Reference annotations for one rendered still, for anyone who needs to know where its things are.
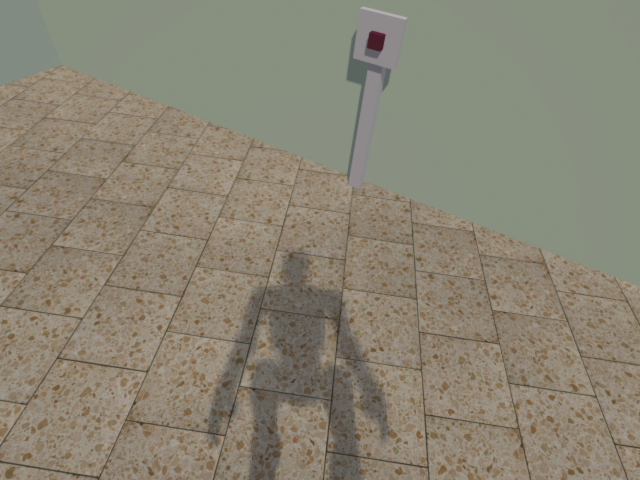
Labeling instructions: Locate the panel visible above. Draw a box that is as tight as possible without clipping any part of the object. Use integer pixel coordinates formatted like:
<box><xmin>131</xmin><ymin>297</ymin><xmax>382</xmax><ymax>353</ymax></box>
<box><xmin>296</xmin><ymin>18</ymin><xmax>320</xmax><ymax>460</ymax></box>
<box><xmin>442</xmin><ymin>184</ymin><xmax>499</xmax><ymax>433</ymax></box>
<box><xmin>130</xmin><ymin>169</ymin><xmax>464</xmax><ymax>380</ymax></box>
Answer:
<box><xmin>348</xmin><ymin>7</ymin><xmax>408</xmax><ymax>189</ymax></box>

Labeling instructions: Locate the button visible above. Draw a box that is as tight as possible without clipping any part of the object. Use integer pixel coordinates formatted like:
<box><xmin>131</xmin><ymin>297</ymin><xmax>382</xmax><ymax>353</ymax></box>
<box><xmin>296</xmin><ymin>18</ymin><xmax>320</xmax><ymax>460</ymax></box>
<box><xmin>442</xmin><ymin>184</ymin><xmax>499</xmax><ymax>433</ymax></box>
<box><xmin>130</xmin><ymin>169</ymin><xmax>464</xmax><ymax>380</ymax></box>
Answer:
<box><xmin>367</xmin><ymin>31</ymin><xmax>386</xmax><ymax>52</ymax></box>

